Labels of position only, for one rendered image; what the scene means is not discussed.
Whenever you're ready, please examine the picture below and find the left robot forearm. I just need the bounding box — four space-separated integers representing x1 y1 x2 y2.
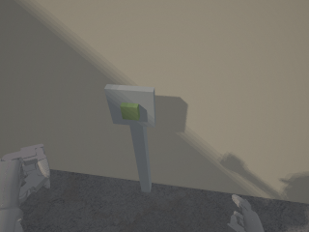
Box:
0 207 24 232

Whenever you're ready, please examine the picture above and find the button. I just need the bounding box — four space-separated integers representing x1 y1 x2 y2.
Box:
120 102 140 121

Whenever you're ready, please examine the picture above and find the robot right hand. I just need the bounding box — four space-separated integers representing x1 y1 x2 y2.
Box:
227 194 265 232

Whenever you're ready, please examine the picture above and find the panel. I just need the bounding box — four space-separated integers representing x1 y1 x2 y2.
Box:
104 84 156 193

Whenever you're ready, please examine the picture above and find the robot left hand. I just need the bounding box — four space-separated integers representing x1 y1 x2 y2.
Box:
0 144 50 209

